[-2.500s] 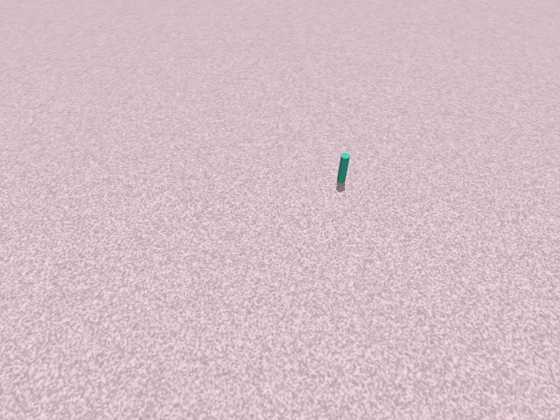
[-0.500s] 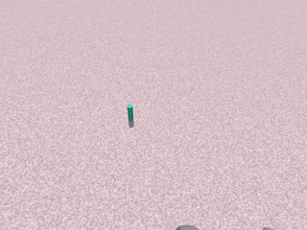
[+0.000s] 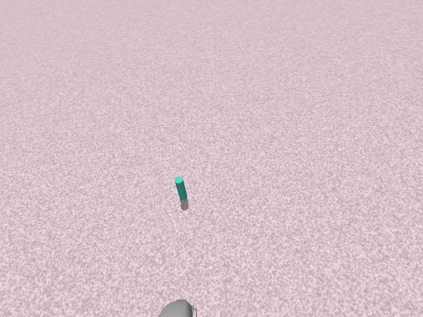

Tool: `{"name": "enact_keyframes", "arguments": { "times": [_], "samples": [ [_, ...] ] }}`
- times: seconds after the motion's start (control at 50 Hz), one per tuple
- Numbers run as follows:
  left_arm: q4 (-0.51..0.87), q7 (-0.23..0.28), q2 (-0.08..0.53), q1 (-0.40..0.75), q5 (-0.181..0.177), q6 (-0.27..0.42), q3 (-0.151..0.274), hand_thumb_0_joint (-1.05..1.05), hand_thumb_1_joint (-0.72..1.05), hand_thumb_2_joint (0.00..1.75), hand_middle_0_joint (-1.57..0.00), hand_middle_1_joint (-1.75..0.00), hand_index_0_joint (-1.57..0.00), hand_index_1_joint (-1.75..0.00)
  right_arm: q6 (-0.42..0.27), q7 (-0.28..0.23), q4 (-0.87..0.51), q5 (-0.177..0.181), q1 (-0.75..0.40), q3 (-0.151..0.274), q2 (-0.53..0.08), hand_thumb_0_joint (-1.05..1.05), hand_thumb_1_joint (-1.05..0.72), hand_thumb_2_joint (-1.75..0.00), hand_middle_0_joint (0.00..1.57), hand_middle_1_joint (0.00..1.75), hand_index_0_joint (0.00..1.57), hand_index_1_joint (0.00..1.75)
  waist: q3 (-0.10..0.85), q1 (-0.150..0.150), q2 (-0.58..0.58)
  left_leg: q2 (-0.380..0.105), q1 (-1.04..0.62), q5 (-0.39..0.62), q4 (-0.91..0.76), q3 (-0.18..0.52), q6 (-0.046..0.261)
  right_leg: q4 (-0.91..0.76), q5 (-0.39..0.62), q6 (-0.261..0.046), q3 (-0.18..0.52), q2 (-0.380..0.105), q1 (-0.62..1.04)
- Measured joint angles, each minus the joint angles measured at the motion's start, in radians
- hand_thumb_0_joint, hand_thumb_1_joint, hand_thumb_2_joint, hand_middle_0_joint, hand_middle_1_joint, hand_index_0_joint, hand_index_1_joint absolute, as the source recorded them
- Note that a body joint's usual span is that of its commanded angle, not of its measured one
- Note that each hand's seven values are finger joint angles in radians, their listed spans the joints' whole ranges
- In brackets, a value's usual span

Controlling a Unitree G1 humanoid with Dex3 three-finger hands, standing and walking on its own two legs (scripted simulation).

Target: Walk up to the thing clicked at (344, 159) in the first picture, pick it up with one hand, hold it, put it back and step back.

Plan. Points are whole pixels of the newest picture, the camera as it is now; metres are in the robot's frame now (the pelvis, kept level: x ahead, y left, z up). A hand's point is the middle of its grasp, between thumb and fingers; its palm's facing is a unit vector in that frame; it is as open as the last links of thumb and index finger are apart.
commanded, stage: walk up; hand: left
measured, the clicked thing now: (181, 188) +0.82 +0.25 -0.69
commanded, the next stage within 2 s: none
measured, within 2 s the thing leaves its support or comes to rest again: neither
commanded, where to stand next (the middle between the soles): +0.47 +0.04 m, yaw +0 degrees
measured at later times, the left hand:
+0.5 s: hand (97, 256) +0.27 +0.32 -0.14, palm faces -0.09 -0.93 -0.35, open 7.3 cm
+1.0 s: hand (110, 215) +0.39 +0.32 -0.15, palm faces -0.01 -0.92 -0.38, open 7.3 cm
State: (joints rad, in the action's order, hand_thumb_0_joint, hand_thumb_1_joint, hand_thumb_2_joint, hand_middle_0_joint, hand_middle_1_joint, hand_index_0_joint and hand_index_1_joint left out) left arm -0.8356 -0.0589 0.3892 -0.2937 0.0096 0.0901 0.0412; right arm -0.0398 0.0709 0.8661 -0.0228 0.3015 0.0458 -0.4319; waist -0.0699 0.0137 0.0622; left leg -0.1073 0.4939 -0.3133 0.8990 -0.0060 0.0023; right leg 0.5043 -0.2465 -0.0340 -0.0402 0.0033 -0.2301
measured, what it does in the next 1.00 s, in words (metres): walks ahead: left foot, then right foot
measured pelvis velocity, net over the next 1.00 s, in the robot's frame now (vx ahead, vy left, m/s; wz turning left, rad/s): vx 0.36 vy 0.05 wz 0.01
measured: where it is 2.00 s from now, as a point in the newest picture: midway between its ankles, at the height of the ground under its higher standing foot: (221, 268)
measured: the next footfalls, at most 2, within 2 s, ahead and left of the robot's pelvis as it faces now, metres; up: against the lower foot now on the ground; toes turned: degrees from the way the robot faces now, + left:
left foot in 0.14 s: +0.21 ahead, +0.16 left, +0.00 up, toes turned +5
right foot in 0.58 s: +0.38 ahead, -0.09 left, +0.00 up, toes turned -5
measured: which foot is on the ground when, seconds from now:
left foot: up 0.00-0.12, down 0.14-0.60, up 0.62-0.96, down 0.98-1.00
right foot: down 0.00-0.18, up 0.20-0.56, down 0.58-1.00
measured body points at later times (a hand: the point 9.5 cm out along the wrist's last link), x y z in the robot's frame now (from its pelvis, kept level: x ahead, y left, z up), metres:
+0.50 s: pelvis +0.19 +0.04 +0.00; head +0.22 +0.05 +0.45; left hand +0.28 +0.37 -0.11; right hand +0.22 -0.28 -0.10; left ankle +0.17 +0.16 -0.74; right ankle +0.31 -0.10 -0.70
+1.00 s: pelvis +0.36 +0.05 -0.02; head +0.37 +0.05 +0.43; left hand +0.39 +0.37 -0.13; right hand +0.43 -0.28 -0.12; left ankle +0.44 +0.17 -0.74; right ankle +0.34 -0.09 -0.73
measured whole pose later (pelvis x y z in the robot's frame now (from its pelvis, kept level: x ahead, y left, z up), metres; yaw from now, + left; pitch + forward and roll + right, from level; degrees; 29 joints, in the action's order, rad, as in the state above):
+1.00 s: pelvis +0.36 +0.05 -0.02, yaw +1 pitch -2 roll +0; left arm -0.86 -0.03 0.42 -0.32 0.01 0.04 0.04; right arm -0.06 0.04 0.89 -0.03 0.28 0.05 -0.42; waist -0.07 0.03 -0.01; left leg -0.05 0.38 -0.19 0.61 -0.04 0.00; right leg 0.69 -0.38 0.00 -0.07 -0.07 -0.26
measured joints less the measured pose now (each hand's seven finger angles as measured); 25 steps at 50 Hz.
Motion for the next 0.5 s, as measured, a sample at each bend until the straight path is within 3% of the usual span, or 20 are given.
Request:
{"name": "enact_keyframes", "arguments": {
  "times": [0.14,0.18,0.24,0.28,0.4,0.5],
  "samples": [
    [-0.016,0.0,0.041,-0.064,0.007,-0.013,0.007,0.01,0.9,0.9,-0.21,-0.3,-0.21,-0.3,-0.018,0.013,0.004,-0.009,-0.01,0.017,-0.002,0.01,-0.91,-0.9,0.2,0.3,0.2,0.3,0.013,0.023,-0.042,0.019,-0.068,0.105,-0.296,-0.036,0.008,0.074,-0.139,0.041,0.001,-0.027,0.064],
    [-0.031,0.006,0.055,-0.071,0.007,-0.024,0.01,0.01,0.9,0.9,-0.21,-0.3,-0.21,-0.3,-0.034,0.005,0.0,-0.013,-0.021,0.023,0.004,0.0,-0.91,-0.9,0.2,0.3,0.2,0.3,0.008,0.022,-0.087,0.052,-0.086,0.129,-0.268,-0.065,0.011,0.201,-0.198,0.025,0.024,-0.068,0.035],
    [-0.066,0.019,0.054,-0.053,0.003,-0.044,0.002,0.01,0.91,0.9,-0.2,-0.3,-0.21,-0.3,-0.05,-0.006,-0.026,0.001,-0.028,0.02,0.014,0.0,-0.91,-0.9,0.2,0.3,0.2,0.3,-0.002,0.002,-0.098,0.055,-0.117,0.065,-0.235,-0.079,0.022,0.505,-0.22,-0.002,0.075,-0.032,-0.093],
    [-0.074,0.02,0.062,-0.038,-0.003,-0.044,-0.002,0.01,0.91,0.9,-0.2,-0.3,-0.21,-0.3,-0.052,-0.014,-0.034,0.009,-0.021,0.009,0.029,0.0,-0.91,-0.9,0.2,0.3,0.2,0.3,-0.009,-0.007,-0.115,0.06,-0.166,0.061,-0.279,-0.087,0.024,0.577,-0.173,-0.007,0.079,-0.029,-0.163],
    [-0.063,-0.002,0.057,-0.002,0.0,-0.042,0.007,0.01,0.91,0.9,-0.2,-0.3,-0.21,-0.3,-0.048,-0.02,-0.037,0.009,0.024,-0.007,0.035,0.0,-0.91,-0.9,0.2,0.3,0.2,0.3,-0.012,-0.021,-0.122,0.078,-0.291,0.053,-0.395,-0.102,0.03,0.417,-0.076,0.024,0.038,-0.082,-0.267],
    [-0.056,-0.016,0.041,0.033,0.007,-0.048,0.013,0.01,0.91,0.9,-0.2,-0.3,-0.21,-0.3,-0.038,-0.02,-0.033,0.011,0.061,-0.006,0.019,0.0,-0.9,-0.9,0.2,0.3,0.2,0.3,-0.013,-0.039,-0.095,0.082,-0.36,0.006,-0.418,-0.103,0.015,0.224,0.013,0.021,0.014,-0.095,-0.263]
  ]
}}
